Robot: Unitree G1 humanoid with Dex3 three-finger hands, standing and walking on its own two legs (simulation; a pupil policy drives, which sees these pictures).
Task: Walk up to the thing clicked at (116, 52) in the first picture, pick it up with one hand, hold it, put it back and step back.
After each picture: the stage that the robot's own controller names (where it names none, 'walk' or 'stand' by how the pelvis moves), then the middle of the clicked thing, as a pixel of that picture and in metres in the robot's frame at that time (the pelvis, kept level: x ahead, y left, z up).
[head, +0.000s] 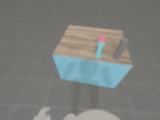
stand; (120, 50) +0.73 -0.28 -0.05
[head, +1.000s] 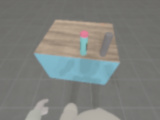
sink last; (105, 45) +0.68 -0.11 -0.02
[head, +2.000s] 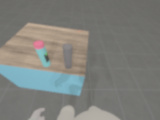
rise first; (68, 57) +0.49 +0.20 -0.02
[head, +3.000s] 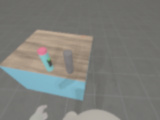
stand; (69, 63) +0.47 +0.21 -0.05
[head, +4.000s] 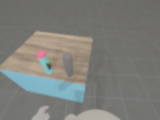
stand; (68, 66) +0.45 +0.20 -0.05
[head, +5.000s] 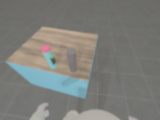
stand; (72, 61) +0.48 +0.18 -0.05
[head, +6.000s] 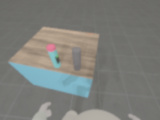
stand; (76, 60) +0.50 +0.14 -0.04
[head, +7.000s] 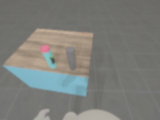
stand; (71, 59) +0.51 +0.18 -0.05
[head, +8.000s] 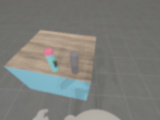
stand; (74, 63) +0.48 +0.15 -0.05
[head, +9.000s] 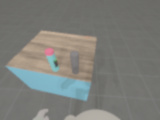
stand; (75, 63) +0.48 +0.15 -0.05
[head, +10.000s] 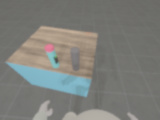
rise first; (75, 60) +0.50 +0.14 -0.05
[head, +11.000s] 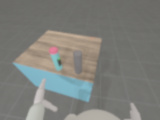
go down; (78, 63) +0.49 +0.14 -0.05
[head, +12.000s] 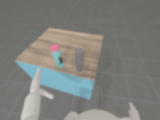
go down; (79, 61) +0.50 +0.13 -0.04
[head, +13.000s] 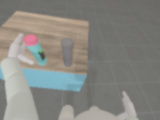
go down; (67, 54) +0.48 +0.14 +0.02
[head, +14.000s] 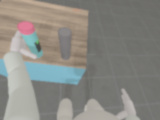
close in; (65, 46) +0.50 +0.14 +0.04
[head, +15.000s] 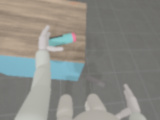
close; (95, 80) +0.40 -0.24 -0.56
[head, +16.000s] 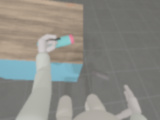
lift; (100, 75) +0.50 -0.35 -0.63
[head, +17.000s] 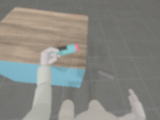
lift; (105, 74) +0.61 -0.40 -0.65
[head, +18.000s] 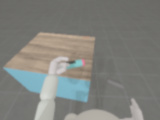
stand; (115, 83) +0.71 -0.45 -0.70
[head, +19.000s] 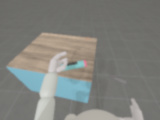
stand; (117, 79) +0.82 -0.51 -0.71
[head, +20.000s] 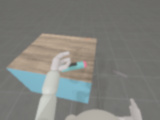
stand; (119, 73) +0.94 -0.56 -0.72
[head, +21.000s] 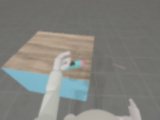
stand; (118, 66) +1.06 -0.60 -0.72
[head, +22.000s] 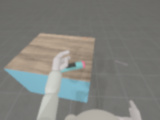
stand; (120, 62) +1.19 -0.65 -0.72
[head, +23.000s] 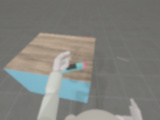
stand; (122, 59) +1.30 -0.70 -0.72
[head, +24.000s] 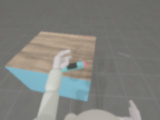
stand; (123, 54) +1.42 -0.76 -0.72
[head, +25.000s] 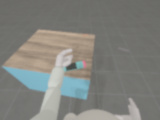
stand; (123, 49) +1.52 -0.80 -0.72
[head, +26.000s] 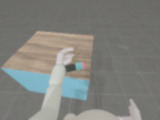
stand; (122, 47) +1.64 -0.83 -0.72
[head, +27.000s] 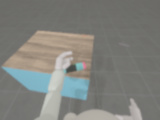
stand; (123, 44) +1.74 -0.87 -0.71
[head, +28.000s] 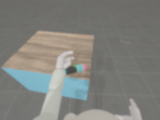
stand; (124, 42) +1.83 -0.91 -0.71
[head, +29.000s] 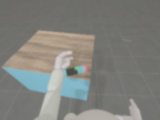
stand; (126, 40) +1.91 -0.95 -0.71
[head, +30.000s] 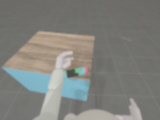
stand; (126, 39) +2.00 -0.99 -0.72
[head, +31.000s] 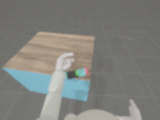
stand; (126, 38) +2.08 -1.02 -0.72
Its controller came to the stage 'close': yes
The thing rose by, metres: 0.00
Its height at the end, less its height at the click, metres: -0.69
